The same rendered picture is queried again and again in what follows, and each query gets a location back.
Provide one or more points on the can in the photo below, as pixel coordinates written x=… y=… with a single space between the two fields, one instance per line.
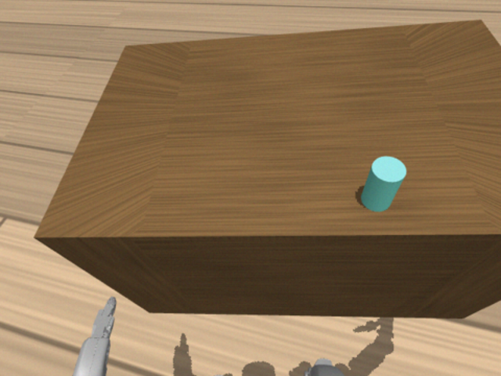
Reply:
x=384 y=179

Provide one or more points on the left robot hand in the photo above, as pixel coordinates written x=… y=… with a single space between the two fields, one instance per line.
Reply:
x=93 y=356

